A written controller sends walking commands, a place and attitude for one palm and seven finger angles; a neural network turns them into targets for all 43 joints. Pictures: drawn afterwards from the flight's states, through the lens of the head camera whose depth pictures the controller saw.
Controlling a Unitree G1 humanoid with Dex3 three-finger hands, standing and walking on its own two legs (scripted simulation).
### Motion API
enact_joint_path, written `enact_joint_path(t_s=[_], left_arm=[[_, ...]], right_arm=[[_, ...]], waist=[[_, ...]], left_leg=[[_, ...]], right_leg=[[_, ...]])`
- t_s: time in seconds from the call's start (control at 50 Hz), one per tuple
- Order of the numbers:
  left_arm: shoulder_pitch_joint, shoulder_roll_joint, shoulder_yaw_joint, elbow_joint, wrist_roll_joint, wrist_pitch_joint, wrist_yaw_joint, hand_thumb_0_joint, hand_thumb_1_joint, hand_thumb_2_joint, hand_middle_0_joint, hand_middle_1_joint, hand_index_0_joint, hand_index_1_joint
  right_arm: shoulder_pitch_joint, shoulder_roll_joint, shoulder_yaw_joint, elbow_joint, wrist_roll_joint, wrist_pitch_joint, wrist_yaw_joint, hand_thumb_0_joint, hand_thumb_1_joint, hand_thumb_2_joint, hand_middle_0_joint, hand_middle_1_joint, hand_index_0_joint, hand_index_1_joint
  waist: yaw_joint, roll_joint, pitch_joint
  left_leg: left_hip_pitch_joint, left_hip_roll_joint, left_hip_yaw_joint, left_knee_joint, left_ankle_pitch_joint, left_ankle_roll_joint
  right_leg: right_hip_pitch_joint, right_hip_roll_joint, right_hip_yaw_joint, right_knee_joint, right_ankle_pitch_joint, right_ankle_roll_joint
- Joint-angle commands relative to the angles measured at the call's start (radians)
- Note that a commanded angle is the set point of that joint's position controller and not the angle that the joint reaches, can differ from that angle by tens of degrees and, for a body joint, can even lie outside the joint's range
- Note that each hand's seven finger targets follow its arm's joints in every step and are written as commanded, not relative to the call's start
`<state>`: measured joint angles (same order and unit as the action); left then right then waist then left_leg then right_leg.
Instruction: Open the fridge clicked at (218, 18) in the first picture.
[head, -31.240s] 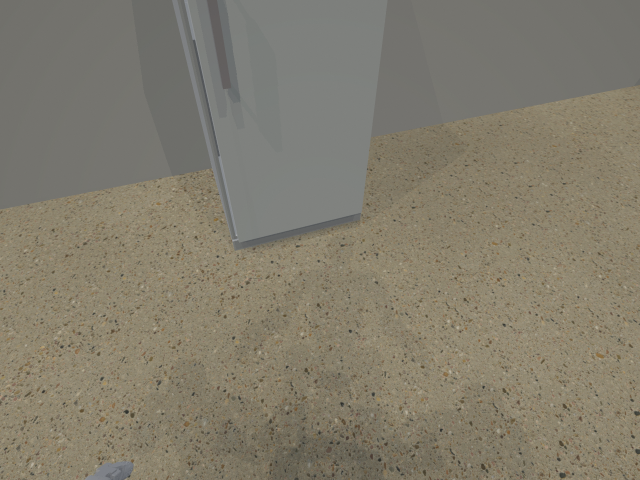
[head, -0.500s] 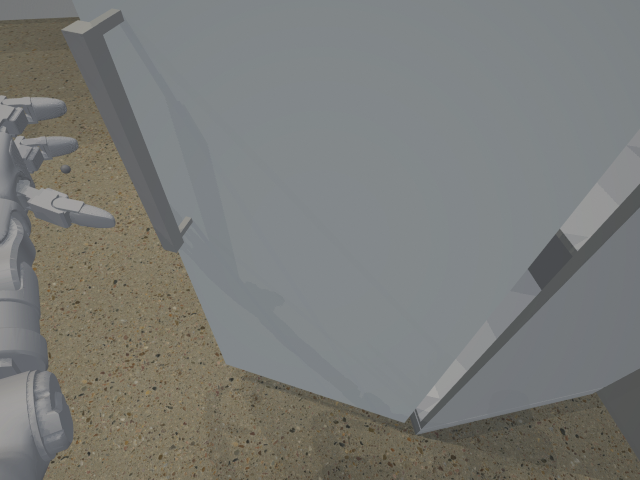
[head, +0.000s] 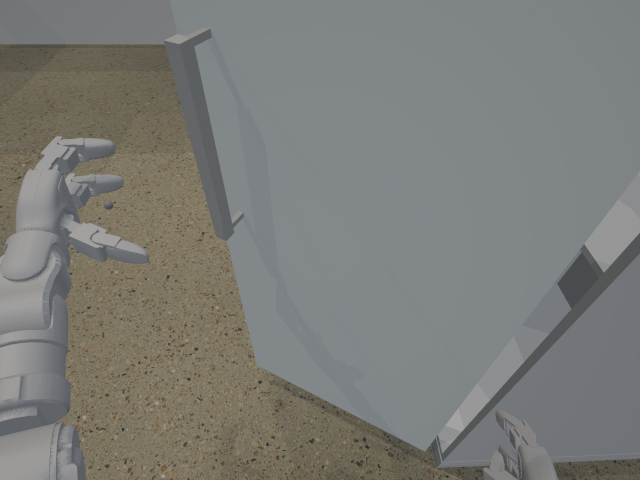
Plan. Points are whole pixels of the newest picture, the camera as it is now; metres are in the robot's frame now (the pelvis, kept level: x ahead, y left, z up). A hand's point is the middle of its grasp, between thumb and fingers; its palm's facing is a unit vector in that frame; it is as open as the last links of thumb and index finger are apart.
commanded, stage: slip the hand off the handle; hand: left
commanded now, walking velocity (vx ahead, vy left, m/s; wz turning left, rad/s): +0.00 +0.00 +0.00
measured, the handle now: (215, 150) +0.52 +0.20 +0.15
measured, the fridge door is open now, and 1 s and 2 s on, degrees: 61 61 61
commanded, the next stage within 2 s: draw the hand back to the body in 0.22 s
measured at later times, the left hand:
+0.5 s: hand (123, 208) +0.36 +0.27 +0.17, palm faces +0.02 -1.00 -0.05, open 14.7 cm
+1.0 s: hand (57, 276) +0.26 +0.30 +0.16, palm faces +0.40 -0.89 -0.20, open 13.9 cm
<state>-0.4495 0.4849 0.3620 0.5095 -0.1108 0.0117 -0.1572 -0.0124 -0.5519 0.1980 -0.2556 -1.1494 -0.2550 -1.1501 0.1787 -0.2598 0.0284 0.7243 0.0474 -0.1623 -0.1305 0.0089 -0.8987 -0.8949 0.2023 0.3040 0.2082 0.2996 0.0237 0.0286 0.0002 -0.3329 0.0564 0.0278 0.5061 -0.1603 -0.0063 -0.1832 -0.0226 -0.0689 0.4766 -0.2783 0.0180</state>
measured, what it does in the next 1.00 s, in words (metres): stands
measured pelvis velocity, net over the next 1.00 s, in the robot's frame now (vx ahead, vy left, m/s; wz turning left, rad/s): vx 0.00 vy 0.01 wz -0.01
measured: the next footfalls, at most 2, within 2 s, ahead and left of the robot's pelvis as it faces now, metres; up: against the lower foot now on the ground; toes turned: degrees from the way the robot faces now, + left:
none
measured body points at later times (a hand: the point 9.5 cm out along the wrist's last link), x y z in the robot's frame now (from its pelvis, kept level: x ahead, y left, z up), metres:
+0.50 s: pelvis +0.02 -0.01 +0.00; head +0.01 -0.02 +0.45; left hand +0.35 +0.32 +0.17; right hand +0.13 -0.29 -0.10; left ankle +0.07 +0.12 -0.74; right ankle -0.01 -0.13 -0.74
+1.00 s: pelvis +0.00 +0.01 +0.00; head -0.01 +0.01 +0.45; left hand +0.24 +0.34 +0.17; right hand +0.22 -0.19 -0.05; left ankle +0.07 +0.12 -0.74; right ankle -0.02 -0.13 -0.74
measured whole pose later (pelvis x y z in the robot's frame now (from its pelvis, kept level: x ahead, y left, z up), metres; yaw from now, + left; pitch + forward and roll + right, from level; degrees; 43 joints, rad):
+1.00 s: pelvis +0.00 +0.01 +0.00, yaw +0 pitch -5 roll -1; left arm 0.03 0.38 0.38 -0.05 -0.16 0.01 -0.03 -0.01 -0.36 0.29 -0.25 -1.04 -0.25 -1.04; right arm 0.11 -0.22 0.08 0.66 0.01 -0.24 -0.11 0.01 -0.90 -0.90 0.20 0.30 0.21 0.30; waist 0.08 0.04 0.06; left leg -0.21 0.05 0.04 0.45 -0.14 0.00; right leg -0.05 -0.03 -0.06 0.40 -0.24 0.03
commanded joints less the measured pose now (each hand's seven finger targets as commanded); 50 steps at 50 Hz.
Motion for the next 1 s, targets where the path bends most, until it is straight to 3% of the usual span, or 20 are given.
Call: enact_joint_path(t_s=[0.0,0.04,0.12,0.18,0.22,0.32,0.34,0.36,0.44,0.48,0.54,0.62,0.7,0.76,0.82,0.84,0.86,0.88,0.9,0.98], left_arm=[[-0.366,0.290,0.086,-0.258,-0.021,-0.103,-0.001,0.000,-0.550,0.200,-0.250,-1.150,-0.250,-1.150],[-0.392,0.322,0.110,-0.233,-0.023,-0.113,0.002,0.000,-0.550,0.200,-0.250,-1.150,-0.250,-1.150],[-0.428,0.317,0.091,-0.224,-0.022,-0.118,-0.007,0.000,-0.550,0.200,-0.250,-1.150,-0.250,-1.150],[-0.391,0.356,0.129,-0.216,-0.025,-0.120,-0.016,0.000,-0.550,0.200,-0.250,-1.150,-0.250,-1.150],[-0.354,0.335,0.118,-0.222,-0.029,-0.120,-0.030,0.000,-0.550,0.200,-0.250,-1.150,-0.250,-1.150],[-0.246,0.348,0.166,-0.214,-0.054,-0.105,-0.056,0.000,-0.550,0.200,-0.250,-1.150,-0.250,-1.150],[-0.184,0.332,0.153,-0.158,-0.137,-0.050,-0.162,0.000,-0.550,0.200,-0.250,-1.150,-0.250,-1.150],[-0.199,0.379,0.181,-0.217,-0.170,-0.020,-0.223,0.000,-0.550,0.200,-0.250,-1.150,-0.250,-1.150],[-0.094,0.443,0.262,-0.323,-0.244,0.041,-0.362,0.000,-0.550,0.200,-0.250,-1.150,-0.250,-1.150],[-0.033,0.438,0.280,-0.341,-0.266,0.042,-0.383,0.000,-0.550,0.200,-0.250,-1.150,-0.250,-1.150],[0.048,0.383,0.266,-0.398,-0.266,0.042,-0.339,0.000,-0.550,0.200,-0.250,-1.150,-0.250,-1.150],[0.043,0.255,0.159,-0.492,-0.268,0.058,-0.298,0.000,-0.550,0.200,-0.250,-1.150,-0.250,-1.150],[-0.039,0.247,0.125,-0.598,-0.250,0.058,-0.277,0.000,-0.550,0.200,-0.250,-1.150,-0.250,-1.150],[-0.007,0.264,0.144,-0.657,-0.243,0.053,-0.267,0.000,-0.477,0.235,-0.247,-1.107,-0.247,-1.107],[0.025,0.251,0.145,-0.658,-0.247,0.064,-0.272,0.000,-0.369,0.287,-0.244,-1.044,-0.244,-1.044],[0.030,0.314,0.194,-0.754,-0.097,-0.025,-0.041,0.000,-0.332,0.305,-0.242,-1.023,-0.242,-1.023],[0.179,0.131,0.091,-0.661,-0.086,-0.037,0.051,0.000,-0.296,0.322,-0.241,-1.001,-0.241,-1.001],[0.245,0.060,0.061,-0.673,-0.078,-0.039,0.098,0.000,-0.260,0.340,-0.240,-0.980,-0.240,-0.980],[0.284,0.051,0.052,-0.708,-0.060,-0.047,0.135,0.000,-0.224,0.357,-0.239,-0.959,-0.239,-0.959],[0.302,0.100,0.086,-0.864,-0.012,-0.102,0.239,0.000,-0.079,0.428,-0.234,-0.874,-0.234,-0.874]], right_arm=[[-0.022,-0.140,-0.049,-0.102,0.004,-0.051,-0.009,0.000,-0.900,-0.900,0.200,0.300,0.200,0.300],[-0.017,-0.147,-0.048,-0.088,0.002,-0.054,-0.013,0.000,-0.900,-0.900,0.200,0.300,0.200,0.300],[-0.013,-0.147,-0.051,-0.079,0.003,-0.063,-0.016,0.000,-0.900,-0.900,0.200,0.300,0.200,0.300],[0.003,-0.152,-0.058,-0.072,0.000,-0.067,-0.015,0.000,-0.900,-0.900,0.200,0.300,0.200,0.300],[0.008,-0.150,-0.060,-0.076,0.004,-0.068,-0.014,0.000,-0.900,-0.900,0.200,0.300,0.200,0.300],[0.025,-0.159,-0.072,-0.082,0.006,-0.070,-0.007,0.000,-0.900,-0.900,0.200,0.300,0.200,0.300],[0.003,-0.182,-0.072,-0.099,0.024,-0.070,-0.014,0.000,-0.900,-0.900,0.200,0.300,0.200,0.300],[-0.004,-0.182,-0.072,-0.118,0.035,-0.072,-0.019,0.000,-0.900,-0.900,0.200,0.300,0.200,0.300],[-0.048,-0.182,-0.056,-0.180,0.038,-0.082,-0.023,0.000,-0.900,-0.900,0.200,0.300,0.200,0.300],[-0.053,-0.170,-0.047,-0.201,0.040,-0.085,-0.013,0.000,-0.900,-0.900,0.200,0.300,0.200,0.300],[-0.062,-0.167,-0.049,-0.227,0.038,-0.096,0.000,0.000,-0.900,-0.900,0.200,0.300,0.200,0.300],[-0.083,-0.155,-0.041,-0.243,0.043,-0.107,0.000,0.000,-0.900,-0.900,0.200,0.300,0.200,0.300],[-0.104,-0.155,-0.030,-0.228,0.037,-0.116,-0.017,0.000,-0.900,-0.900,0.200,0.300,0.200,0.300],[-0.116,-0.153,-0.023,-0.218,0.030,-0.121,-0.026,0.000,-0.900,-0.900,0.200,0.300,0.200,0.300],[-0.137,-0.140,-0.008,-0.211,0.027,-0.119,-0.030,0.000,-0.900,-0.900,0.200,0.300,0.200,0.300],[-0.112,-0.117,-0.006,-0.198,-0.027,-0.137,-0.004,0.000,-0.900,-0.900,0.200,0.300,0.200,0.300],[-0.130,-0.103,-0.002,-0.173,-0.033,-0.139,-0.002,0.000,-0.900,-0.900,0.200,0.300,0.200,0.300],[-0.131,-0.102,-0.004,-0.170,-0.029,-0.136,0.001,0.000,-0.900,-0.900,0.200,0.300,0.200,0.300],[-0.137,-0.100,-0.007,-0.165,-0.029,-0.127,0.008,0.000,-0.900,-0.900,0.200,0.300,0.200,0.300],[-0.154,-0.100,-0.023,-0.159,-0.046,-0.114,0.014,0.000,-0.900,-0.900,0.200,0.300,0.200,0.300]], waist=[[-0.020,0.076,-0.216],[-0.034,0.029,-0.188],[-0.041,0.055,-0.182],[-0.028,0.059,-0.231],[-0.022,0.073,-0.243],[-0.004,0.008,-0.255],[-0.003,-0.015,-0.308],[0.008,-0.013,-0.316],[0.030,0.019,-0.314],[0.032,0.004,-0.239],[0.040,0.014,-0.168],[0.018,0.051,-0.146],[0.003,0.076,-0.159],[0.014,0.096,-0.201],[0.023,0.103,-0.182],[0.046,0.097,-0.078],[0.020,0.083,-0.012],[0.022,0.061,0.006],[0.023,0.073,0.002],[0.037,0.109,-0.118]], left_leg=[[0.239,-0.034,-0.019,-0.064,-0.030,0.025],[0.214,-0.034,-0.013,-0.053,-0.035,0.028],[0.209,-0.039,-0.010,-0.053,-0.050,0.029],[0.211,-0.041,-0.004,-0.032,0.008,0.032],[0.218,-0.043,-0.002,-0.029,0.039,0.030],[0.196,-0.044,0.001,-0.014,0.093,0.033],[0.223,-0.052,0.000,-0.020,0.118,0.041],[0.231,-0.052,0.003,-0.017,0.138,0.044],[0.236,-0.064,0.001,-0.001,0.202,0.047],[0.215,-0.062,-0.004,-0.002,0.193,0.044],[0.217,-0.051,-0.003,-0.015,0.167,0.038],[0.251,-0.040,-0.014,-0.045,0.095,0.028],[0.290,-0.038,-0.028,-0.067,0.055,0.027],[0.320,-0.037,-0.035,-0.076,0.067,0.027],[0.317,-0.040,-0.040,-0.095,0.049,0.023],[0.282,-0.034,-0.019,-0.103,0.015,0.008],[0.261,-0.026,-0.030,-0.138,-0.060,-0.003],[0.254,-0.023,-0.048,-0.164,-0.111,-0.009],[0.260,-0.018,-0.043,-0.179,-0.139,-0.009],[0.323,-0.019,-0.009,-0.188,-0.084,-0.001]], right_leg=[[-0.095,0.037,0.040,-0.106,0.035,-0.024],[-0.100,0.034,0.048,-0.109,0.035,-0.018],[-0.114,0.031,0.053,-0.113,0.017,-0.013],[-0.079,0.026,0.065,-0.090,0.096,-0.013],[-0.066,0.030,0.058,-0.075,0.139,-0.015],[-0.044,0.030,0.053,-0.041,0.236,-0.009],[0.036,0.024,0.061,-0.035,0.320,-0.016],[0.054,0.017,0.063,-0.031,0.375,-0.010],[0.084,0.012,0.067,-0.009,0.485,-0.002],[0.045,0.017,0.063,-0.017,0.462,0.003],[-0.012,0.035,0.039,-0.033,0.328,-0.014],[-0.062,0.048,0.028,-0.065,0.194,-0.018],[-0.067,0.055,0.023,-0.090,0.129,-0.022],[-0.042,0.054,0.021,-0.096,0.133,-0.028],[-0.025,0.057,0.013,-0.108,0.112,-0.029],[-0.059,0.042,0.039,-0.178,0.057,-0.034],[-0.079,0.042,0.019,-0.186,0.024,-0.031],[-0.068,0.042,0.013,-0.183,0.012,-0.030],[-0.054,0.042,0.018,-0.185,-0.002,-0.029],[0.033,0.040,0.031,-0.195,0.022,-0.030]])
